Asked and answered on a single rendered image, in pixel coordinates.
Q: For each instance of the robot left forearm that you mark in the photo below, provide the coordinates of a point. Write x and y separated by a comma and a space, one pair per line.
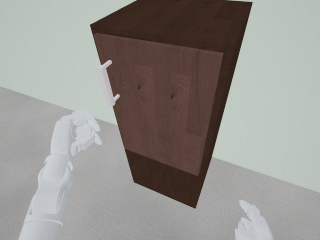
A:
46, 214

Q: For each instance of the handle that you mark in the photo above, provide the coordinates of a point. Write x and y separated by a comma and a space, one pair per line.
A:
105, 84

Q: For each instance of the right robot hand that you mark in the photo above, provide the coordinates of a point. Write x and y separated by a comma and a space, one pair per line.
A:
257, 229

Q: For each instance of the left robot hand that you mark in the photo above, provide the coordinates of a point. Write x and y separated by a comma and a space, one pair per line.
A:
65, 134

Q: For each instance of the cupboard door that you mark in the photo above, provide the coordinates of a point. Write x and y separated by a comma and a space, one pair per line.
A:
166, 98

